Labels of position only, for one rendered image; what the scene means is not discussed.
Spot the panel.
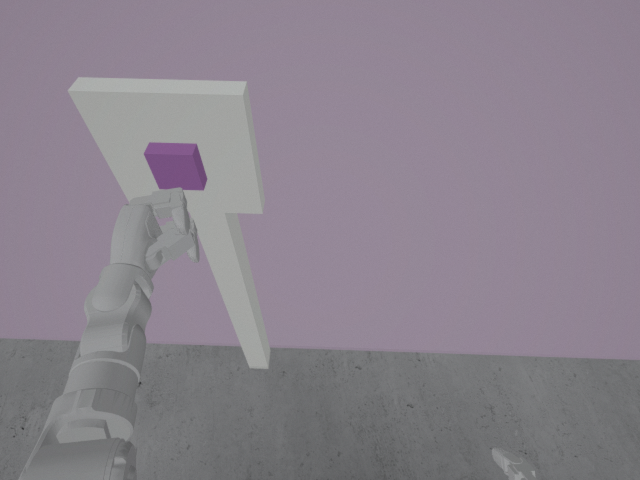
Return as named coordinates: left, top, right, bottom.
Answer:
left=68, top=77, right=271, bottom=369

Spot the left robot hand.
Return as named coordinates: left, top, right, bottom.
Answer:
left=110, top=187, right=200, bottom=279

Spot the robot left forearm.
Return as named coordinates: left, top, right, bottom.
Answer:
left=18, top=263, right=154, bottom=480

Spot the button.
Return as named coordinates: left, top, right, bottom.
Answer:
left=144, top=142, right=207, bottom=190

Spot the right robot hand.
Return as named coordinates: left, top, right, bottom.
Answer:
left=492, top=447, right=537, bottom=480

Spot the robot left upper arm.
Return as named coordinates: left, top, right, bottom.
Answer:
left=24, top=437, right=137, bottom=480

